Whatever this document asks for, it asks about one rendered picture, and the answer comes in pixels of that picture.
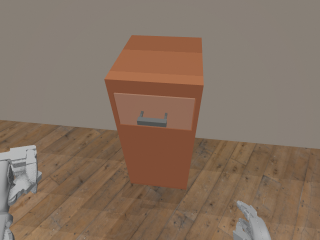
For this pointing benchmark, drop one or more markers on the left robot hand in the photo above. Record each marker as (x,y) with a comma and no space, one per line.
(20,162)

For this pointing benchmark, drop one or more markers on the drawer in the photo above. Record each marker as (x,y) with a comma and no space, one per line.
(179,109)

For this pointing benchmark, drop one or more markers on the handle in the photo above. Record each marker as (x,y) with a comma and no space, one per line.
(156,122)

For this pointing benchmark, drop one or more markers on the right robot hand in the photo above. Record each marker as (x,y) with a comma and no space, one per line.
(255,229)

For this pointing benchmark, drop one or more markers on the cabinet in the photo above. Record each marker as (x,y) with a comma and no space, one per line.
(168,66)

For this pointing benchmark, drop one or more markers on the left robot forearm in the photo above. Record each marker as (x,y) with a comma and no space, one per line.
(6,219)

